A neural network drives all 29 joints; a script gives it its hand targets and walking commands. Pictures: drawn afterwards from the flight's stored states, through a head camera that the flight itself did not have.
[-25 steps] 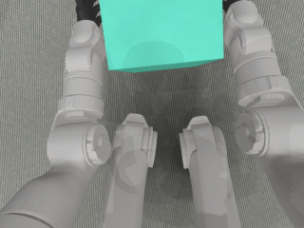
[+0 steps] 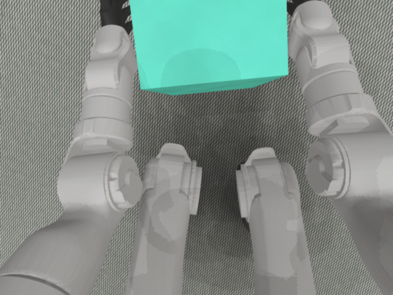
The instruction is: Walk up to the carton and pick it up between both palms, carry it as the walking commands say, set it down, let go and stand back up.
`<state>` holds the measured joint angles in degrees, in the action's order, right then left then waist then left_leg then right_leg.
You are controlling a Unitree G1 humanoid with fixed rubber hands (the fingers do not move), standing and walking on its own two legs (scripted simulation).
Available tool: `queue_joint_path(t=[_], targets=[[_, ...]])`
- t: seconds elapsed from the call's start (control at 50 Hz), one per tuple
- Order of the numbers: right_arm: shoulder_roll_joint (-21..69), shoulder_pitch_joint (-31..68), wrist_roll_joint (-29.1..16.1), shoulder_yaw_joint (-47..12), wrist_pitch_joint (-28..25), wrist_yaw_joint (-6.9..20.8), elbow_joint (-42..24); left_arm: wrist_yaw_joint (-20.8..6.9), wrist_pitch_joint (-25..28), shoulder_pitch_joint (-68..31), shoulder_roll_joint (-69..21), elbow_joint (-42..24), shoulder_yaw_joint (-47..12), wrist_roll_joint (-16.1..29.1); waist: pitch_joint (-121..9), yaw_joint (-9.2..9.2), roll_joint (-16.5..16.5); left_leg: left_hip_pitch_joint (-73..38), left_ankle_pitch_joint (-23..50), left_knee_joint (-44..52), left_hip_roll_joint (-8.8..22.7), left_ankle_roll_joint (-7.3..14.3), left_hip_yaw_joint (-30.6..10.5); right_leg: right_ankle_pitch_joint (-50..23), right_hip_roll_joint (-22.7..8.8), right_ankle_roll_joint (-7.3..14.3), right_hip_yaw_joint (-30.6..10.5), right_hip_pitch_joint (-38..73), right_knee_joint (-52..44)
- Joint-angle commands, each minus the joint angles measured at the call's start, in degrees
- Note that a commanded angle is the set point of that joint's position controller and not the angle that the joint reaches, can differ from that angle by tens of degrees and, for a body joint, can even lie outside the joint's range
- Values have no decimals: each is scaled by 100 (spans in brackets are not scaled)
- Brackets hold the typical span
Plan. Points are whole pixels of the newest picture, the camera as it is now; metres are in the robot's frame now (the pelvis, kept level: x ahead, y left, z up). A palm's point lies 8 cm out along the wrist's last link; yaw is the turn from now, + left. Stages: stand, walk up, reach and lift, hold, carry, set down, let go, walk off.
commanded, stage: set down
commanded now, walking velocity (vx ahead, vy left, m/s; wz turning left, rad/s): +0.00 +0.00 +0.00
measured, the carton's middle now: (208, 33) +0.52 +0.03 -0.23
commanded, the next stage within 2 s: none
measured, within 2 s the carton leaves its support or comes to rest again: rests again in 0.10 s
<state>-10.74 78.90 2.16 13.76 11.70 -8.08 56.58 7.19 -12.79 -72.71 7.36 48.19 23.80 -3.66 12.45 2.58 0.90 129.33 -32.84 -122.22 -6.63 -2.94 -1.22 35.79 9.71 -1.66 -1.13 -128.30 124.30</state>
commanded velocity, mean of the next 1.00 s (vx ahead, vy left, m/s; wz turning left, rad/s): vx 0.00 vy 0.00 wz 0.00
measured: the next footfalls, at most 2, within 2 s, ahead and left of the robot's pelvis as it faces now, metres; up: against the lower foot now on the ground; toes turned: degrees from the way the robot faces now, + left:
none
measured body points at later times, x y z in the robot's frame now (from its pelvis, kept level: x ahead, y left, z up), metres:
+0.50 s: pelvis +0.00 +0.00 -0.01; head +0.35 +0.00 +0.26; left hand +0.52 +0.18 -0.17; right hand +0.56 -0.12 -0.17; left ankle +0.11 +0.12 -0.35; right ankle +0.09 -0.10 -0.35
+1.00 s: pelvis -0.01 +0.00 -0.01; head +0.35 +0.00 +0.26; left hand +0.52 +0.18 -0.17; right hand +0.56 -0.12 -0.17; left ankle +0.11 +0.12 -0.35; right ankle +0.09 -0.10 -0.35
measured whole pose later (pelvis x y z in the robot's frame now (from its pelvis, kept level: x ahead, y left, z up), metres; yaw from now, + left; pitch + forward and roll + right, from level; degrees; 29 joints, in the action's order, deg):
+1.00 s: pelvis -0.01 +0.00 -0.01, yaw +0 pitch +36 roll +2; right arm -13.1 81.4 3.0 14.6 9.2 -5.2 60.9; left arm 3.1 -10.1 -75.8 8.5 52.9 25.1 -5.2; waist 17.1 3.2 1.4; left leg 128.5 -32.9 -125.3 -4.8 -2.3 0.0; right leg 35.4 8.0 -0.6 -0.2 -127.9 127.4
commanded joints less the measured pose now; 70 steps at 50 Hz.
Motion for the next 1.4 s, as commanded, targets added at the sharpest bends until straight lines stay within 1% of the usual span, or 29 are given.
queue_joint_path(t=[0.0, 0.22, 0.5, 0.62, 0.76, 0.82, 0.9, 0.96, 1.0, 1.02, 1.04, 1.08, 1.12, 1.16, 1.26, 1.38], targets=[[5463, 3256, -551, -1955, -202, 1442, -612, -1639, 199, -3871, -5025, -493, -2543, 622, -6548, 204, 224, -3317, 2306, 626, -100, 151, 466, -2146, -27, 110, 240, 2793, -982], [5364, 3230, -634, -2010, -300, 1437, -545, -1615, 310, -3859, -4902, -470, -2587, 712, -6295, 220, 210, -3246, 2388, 499, -79, 146, 436, -2230, -37, 134, 221, 2690, -830], [5087, 3192, -445, -1689, -251, 1529, -191, -1706, 243, -3676, -4677, -49, -2117, 408, -5381, 272, 272, -2756, 1789, 498, -28, 191, 427, -1728, -69, 172, 153, 2382, -835], [4937, 3150, -373, -1569, -239, 1558, -98, -1741, 217, -3614, -4564, 34, -1972, 287, -5156, 275, 234, -2677, 1628, 501, 3, 194, 419, -1579, -81, 182, 138, 2308, -824], [4722, 3113, -311, -1460, -256, 1562, -54, -1729, 224, -3531, -4415, 72, -1823, 218, -5074, 253, 231, -2705, 1563, 494, 29, 184, 414, -1494, -103, 173, 149, 2302, -807], [4480, 3046, -288, -1392, -282, 1528, -54, -1676, 248, -3459, -4188, 76, -1736, 203, -5112, 252, 231, -2741, 1573, 492, 45, 171, 416, -1494, -115, 160, 153, 2331, -805], [3871, 2899, -224, -1225, -352, 1407, -48, -1516, 321, -3301, -3574, 108, -1527, 160, -5214, 263, 231, -2829, 1577, 492, 85, 141, 426, -1481, -148, 120, 157, 2393, -801], [3016, 2699, -146, -1001, -432, 1221, -26, -1288, 418, -3068, -2726, 209, -1252, 109, -5314, 279, 237, -2922, 1553, 504, 129, 111, 434, -1445, -195, 70, 154, 2473, -806], [2035, 2493, -113, -776, -498, 995, -2, -1034, 520, -2774, -1805, 301, -956, 63, -5398, 283, 233, -3042, 1529, 530, 165, 89, 436, -1399, -245, 26, 148, 2577, -821], [1383, 2370, -121, -649, -534, 837, 13, -866, 587, -2580, -1209, 355, -785, 54, -5450, 280, 230, -3135, 1520, 550, 187, 80, 432, -1372, -278, 3, 144, 2658, -831], [625, 2223, -145, -511, -574, 648, 34, -668, 668, -2339, -516, 422, -600, 59, -5497, 278, 232, -3241, 1511, 579, 215, 71, 421, -1340, -316, -20, 139, 2756, -849], [-799, 1933, -281, -406, -682, 257, 43, -254, 837, -1945, 823, 508, -449, 194, -5598, 282, 223, -3436, 1503, 652, 270, 48, 388, -1304, -396, -43, 112, 2969, -917], [-1062, 1900, -425, -487, -721, 105, 90, -78, 918, -1908, 1204, 541, -613, 490, -5772, 237, 221, -3534, 1585, 693, 312, 33, 358, -1399, -462, -39, 111, 3056, -941], [-1150, 1855, -592, -610, -758, 60, 167, -14, 970, -1896, 1353, 646, -738, 759, -5927, 245, 249, -3558, 1764, 678, 337, 39, 328, -1564, -525, -30, 99, 3073, -927], [-1352, 1856, -1024, -944, -859, 95, 107, -24, 1076, -1839, 1531, 770, -997, 1234, -6256, 266, 271, -3547, 2167, 601, 403, 69, 292, -1942, -627, -23, 58, 3047, -871], [-1494, 1659, -1198, -1101, -878, 181, 144, -100, 1102, -1662, 1631, 827, -1171, 1467, -6283, 225, 315, -3390, 2154, 575, 465, 87, 278, -1914, -700, -16, 30, 3003, -838]])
